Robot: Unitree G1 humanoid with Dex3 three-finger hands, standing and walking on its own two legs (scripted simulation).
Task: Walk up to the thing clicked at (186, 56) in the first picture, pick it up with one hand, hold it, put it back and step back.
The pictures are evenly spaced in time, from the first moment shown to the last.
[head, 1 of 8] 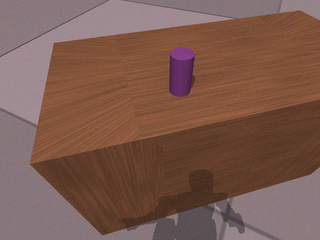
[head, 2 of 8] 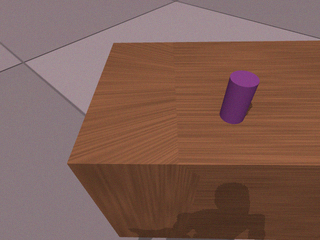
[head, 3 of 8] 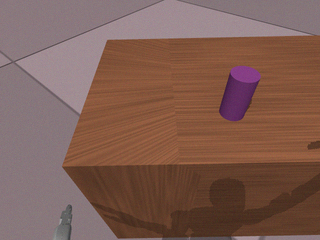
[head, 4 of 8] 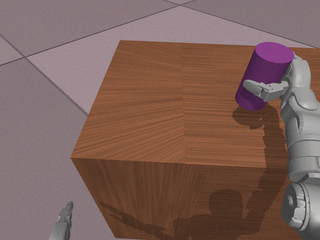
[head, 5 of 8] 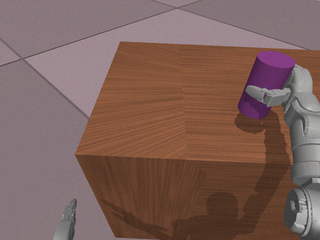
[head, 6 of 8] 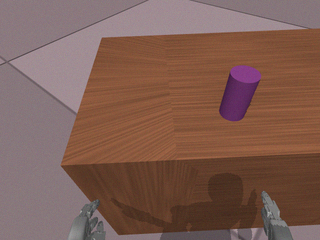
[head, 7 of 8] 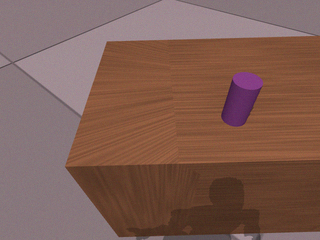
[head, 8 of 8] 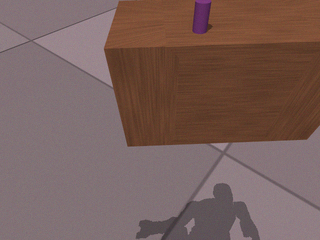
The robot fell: no
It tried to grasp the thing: yes
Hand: right
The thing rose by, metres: 0.21
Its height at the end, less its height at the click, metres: +0.00
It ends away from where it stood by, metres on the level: 0.02
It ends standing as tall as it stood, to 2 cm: yes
